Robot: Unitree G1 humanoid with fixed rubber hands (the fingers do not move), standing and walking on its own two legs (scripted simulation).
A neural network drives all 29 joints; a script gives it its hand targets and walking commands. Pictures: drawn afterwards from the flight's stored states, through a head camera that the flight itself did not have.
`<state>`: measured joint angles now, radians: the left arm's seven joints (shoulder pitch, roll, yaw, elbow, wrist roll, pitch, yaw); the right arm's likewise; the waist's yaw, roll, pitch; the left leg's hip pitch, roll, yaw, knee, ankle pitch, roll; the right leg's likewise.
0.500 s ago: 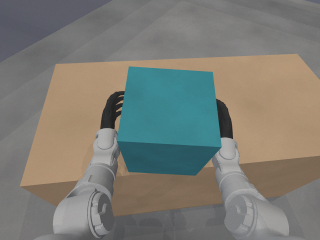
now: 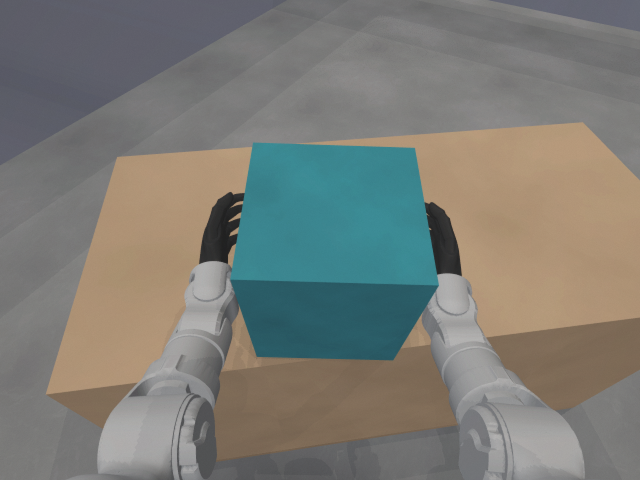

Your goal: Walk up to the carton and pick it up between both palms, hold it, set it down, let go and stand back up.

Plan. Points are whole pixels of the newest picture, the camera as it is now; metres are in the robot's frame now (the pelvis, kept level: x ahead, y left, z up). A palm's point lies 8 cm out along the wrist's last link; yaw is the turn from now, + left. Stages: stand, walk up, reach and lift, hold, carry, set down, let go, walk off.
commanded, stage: reach and lift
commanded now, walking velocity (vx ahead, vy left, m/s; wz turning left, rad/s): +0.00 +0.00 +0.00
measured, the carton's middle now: (329, 261) +0.40 +0.00 +0.03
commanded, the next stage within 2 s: hold in 1.62 s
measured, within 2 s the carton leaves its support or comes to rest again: neither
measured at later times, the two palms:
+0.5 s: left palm (200, 220) +0.36 +0.15 +0.15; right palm (468, 233) +0.35 -0.15 +0.14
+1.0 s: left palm (197, 203) +0.36 +0.15 +0.18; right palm (483, 217) +0.35 -0.15 +0.17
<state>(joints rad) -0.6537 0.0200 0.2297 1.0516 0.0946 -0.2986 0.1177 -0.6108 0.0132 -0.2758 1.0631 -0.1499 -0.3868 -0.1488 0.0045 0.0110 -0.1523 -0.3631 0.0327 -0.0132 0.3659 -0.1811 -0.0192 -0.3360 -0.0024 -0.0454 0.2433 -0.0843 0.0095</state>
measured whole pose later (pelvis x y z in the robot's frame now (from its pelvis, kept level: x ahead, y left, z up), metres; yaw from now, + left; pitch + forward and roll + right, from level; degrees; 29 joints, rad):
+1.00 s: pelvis -0.03 +0.00 +0.00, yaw +1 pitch -5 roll -1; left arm -0.68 -0.03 0.30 0.33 0.28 0.57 0.04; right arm -0.71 -0.02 -0.14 0.64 0.10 0.29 -0.15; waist -0.08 -0.04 0.00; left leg -0.08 0.02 -0.02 0.34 -0.17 -0.01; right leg -0.07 -0.01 -0.06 0.27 -0.11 0.01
